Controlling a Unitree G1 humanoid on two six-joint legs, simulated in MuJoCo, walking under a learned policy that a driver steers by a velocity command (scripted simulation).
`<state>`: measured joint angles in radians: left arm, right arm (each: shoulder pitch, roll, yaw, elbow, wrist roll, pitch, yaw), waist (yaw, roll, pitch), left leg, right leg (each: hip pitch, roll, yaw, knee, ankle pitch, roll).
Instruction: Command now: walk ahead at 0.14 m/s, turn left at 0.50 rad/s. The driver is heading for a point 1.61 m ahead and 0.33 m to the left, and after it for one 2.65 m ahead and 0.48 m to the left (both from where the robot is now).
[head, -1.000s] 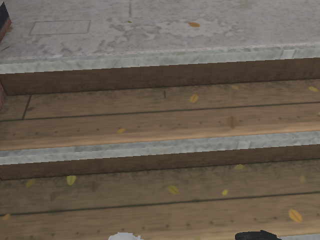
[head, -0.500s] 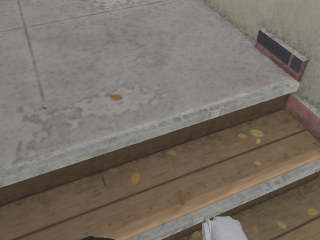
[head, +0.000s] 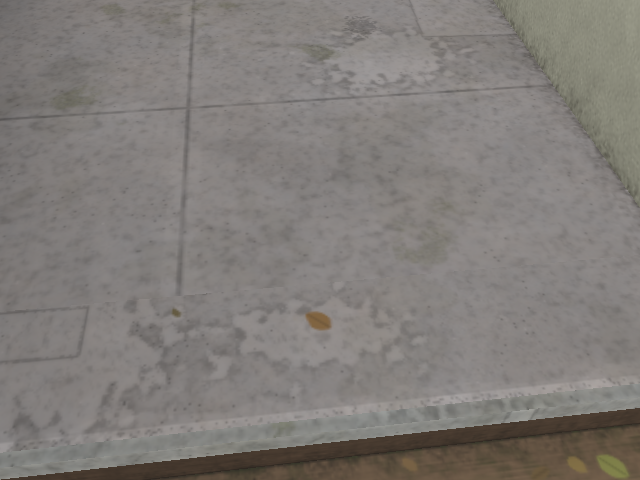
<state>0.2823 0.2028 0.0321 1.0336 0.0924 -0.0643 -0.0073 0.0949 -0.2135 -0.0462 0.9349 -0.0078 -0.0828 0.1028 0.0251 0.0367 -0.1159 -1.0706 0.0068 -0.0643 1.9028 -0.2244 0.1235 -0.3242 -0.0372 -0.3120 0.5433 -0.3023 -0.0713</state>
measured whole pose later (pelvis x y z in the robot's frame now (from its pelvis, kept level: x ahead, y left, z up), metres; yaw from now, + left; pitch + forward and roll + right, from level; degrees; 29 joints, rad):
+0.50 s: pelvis +0.15 +0.14 +0.03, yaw +17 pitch +6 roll -1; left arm 0.17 0.24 0.06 0.89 0.03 -0.11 -0.04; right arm 0.11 -0.22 0.01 0.80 -0.03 -0.06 0.04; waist -0.01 0.00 -0.07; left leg -0.98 -0.03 0.07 1.35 -0.48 0.08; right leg -0.33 -0.12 0.00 1.09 -0.31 0.02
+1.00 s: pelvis +0.24 +0.16 +0.15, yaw +14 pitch +2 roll +2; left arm 0.28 0.22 0.03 0.87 0.01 -0.09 0.00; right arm -0.06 -0.21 0.00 0.75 -0.01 -0.11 0.03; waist 0.12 0.00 -0.01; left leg -0.36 -0.06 0.12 0.65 -0.33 0.09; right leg -0.46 -0.06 0.02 0.88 -0.35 0.07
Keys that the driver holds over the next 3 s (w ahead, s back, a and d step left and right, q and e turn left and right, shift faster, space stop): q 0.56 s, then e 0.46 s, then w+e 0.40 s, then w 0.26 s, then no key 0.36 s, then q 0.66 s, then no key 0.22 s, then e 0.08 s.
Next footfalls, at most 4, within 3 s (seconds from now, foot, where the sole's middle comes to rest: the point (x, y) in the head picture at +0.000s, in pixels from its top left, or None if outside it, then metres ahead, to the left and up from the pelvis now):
0.38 left None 0.27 0.25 -0.60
1.04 right None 0.31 0.06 -0.60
1.54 left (176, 361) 0.62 0.30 -0.44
2.04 right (314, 275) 0.83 0.07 -0.44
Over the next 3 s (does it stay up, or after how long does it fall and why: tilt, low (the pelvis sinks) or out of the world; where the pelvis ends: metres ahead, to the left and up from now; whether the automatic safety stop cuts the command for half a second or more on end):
stays up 0.68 0.21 0.33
